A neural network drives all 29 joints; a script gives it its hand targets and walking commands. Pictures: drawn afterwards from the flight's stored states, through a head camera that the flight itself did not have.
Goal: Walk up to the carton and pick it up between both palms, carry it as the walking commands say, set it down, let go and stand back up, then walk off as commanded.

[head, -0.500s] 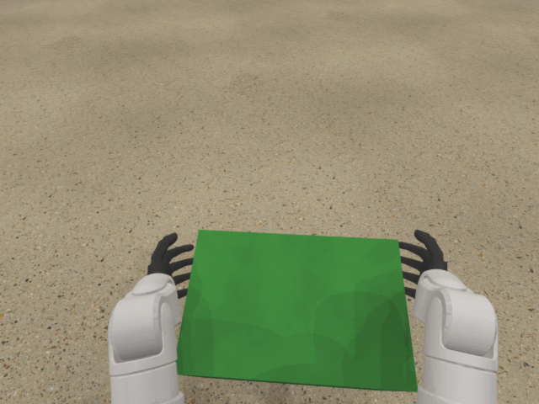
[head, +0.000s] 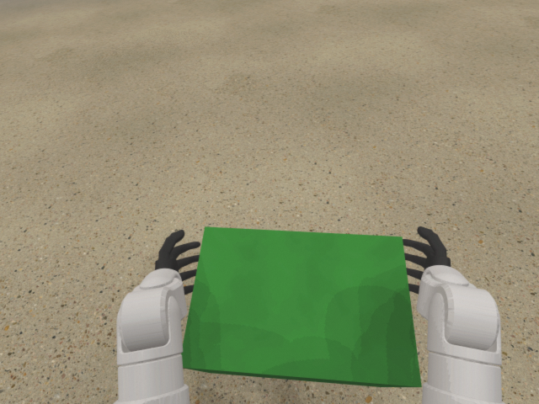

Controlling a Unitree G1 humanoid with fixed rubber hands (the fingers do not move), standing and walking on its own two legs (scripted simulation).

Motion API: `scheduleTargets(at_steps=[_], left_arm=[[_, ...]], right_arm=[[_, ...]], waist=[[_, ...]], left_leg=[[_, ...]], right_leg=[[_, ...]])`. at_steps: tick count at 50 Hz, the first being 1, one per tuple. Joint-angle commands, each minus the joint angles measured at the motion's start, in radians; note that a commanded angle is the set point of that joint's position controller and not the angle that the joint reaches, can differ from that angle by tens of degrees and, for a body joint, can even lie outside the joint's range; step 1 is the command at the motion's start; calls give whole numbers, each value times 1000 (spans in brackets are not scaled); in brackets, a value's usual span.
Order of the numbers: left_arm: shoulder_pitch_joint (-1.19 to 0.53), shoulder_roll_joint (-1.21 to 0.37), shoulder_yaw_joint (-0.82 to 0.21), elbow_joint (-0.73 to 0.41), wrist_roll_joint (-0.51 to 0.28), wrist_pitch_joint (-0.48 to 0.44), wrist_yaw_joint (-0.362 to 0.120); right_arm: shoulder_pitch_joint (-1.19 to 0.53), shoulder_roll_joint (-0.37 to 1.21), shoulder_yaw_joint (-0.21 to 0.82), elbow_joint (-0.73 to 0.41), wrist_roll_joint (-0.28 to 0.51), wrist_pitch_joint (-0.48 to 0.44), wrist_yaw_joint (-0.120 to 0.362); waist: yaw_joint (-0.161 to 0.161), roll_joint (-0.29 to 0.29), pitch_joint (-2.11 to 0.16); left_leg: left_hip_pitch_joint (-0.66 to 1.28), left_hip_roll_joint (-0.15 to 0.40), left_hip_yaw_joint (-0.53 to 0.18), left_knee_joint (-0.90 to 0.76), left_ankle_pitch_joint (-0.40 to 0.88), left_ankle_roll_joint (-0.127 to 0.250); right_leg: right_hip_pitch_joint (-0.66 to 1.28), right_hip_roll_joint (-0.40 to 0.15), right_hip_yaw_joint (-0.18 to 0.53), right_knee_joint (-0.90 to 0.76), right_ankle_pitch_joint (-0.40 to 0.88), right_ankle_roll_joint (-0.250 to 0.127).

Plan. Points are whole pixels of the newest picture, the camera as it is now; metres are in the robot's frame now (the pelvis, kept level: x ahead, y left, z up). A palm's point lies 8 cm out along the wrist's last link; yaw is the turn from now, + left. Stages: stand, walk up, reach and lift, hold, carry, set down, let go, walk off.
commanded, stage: carry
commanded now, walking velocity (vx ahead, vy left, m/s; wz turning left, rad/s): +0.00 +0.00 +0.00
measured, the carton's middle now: (297, 311) +0.27 -0.01 -0.01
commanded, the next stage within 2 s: none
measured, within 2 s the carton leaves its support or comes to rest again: neither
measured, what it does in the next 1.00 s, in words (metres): stands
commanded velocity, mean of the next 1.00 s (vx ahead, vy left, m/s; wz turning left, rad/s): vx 0.00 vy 0.00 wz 0.00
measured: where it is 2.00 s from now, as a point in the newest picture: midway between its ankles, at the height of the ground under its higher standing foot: outside the picture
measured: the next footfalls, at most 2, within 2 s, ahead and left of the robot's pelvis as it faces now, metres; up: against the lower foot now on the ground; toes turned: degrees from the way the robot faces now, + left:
none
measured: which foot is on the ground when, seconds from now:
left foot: down 0.00-1.00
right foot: down 0.00-1.00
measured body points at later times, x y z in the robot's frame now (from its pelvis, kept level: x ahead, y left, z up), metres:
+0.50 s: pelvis +0.03 +0.01 +0.00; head +0.00 +0.00 +0.45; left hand +0.30 +0.19 +0.08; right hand +0.31 -0.18 +0.07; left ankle -0.01 +0.14 -0.73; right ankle +0.11 -0.10 -0.73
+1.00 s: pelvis +0.04 +0.02 +0.00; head +0.02 +0.02 +0.45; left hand +0.32 +0.20 +0.07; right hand +0.33 -0.17 +0.06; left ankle -0.01 +0.14 -0.73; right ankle +0.11 -0.10 -0.73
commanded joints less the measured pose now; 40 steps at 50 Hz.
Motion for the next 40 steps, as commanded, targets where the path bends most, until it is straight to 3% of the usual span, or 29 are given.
scheduleTargets(at_steps=[1,22,40], left_arm=[[-502,-843,-728,-50,-437,11,-293],[-473,-814,-736,-36,-421,-27,-295],[-442,-771,-700,5,-366,-119,-286]], right_arm=[[-492,915,760,-32,444,15,395],[-437,857,710,-13,397,-27,385],[-416,816,678,30,356,-114,382]], waist=[[18,-67,-194],[19,-16,-177],[18,-16,-185]], left_leg=[[-31,76,-55,-85,-40,32],[-25,101,-63,-116,61,27],[9,93,-50,-97,139,31]], right_leg=[[201,-149,167,-139,-251,25],[267,-114,102,-22,33,8],[278,-108,87,11,118,3]])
